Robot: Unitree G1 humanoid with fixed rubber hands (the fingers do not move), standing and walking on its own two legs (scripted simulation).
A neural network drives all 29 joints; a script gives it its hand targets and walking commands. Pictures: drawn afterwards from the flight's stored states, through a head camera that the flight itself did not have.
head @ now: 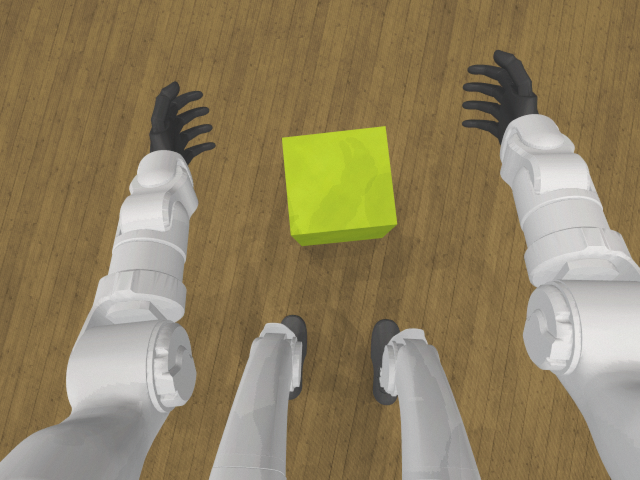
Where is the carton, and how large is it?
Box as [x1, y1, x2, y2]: [282, 126, 396, 245]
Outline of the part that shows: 385,126 282,138 291,235 301,245 382,237 396,224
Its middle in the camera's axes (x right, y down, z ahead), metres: +0.04 -0.11 +0.89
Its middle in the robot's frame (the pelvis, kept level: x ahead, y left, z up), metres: +0.52 +0.02 -0.53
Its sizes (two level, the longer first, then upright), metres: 0.210 0.200 0.250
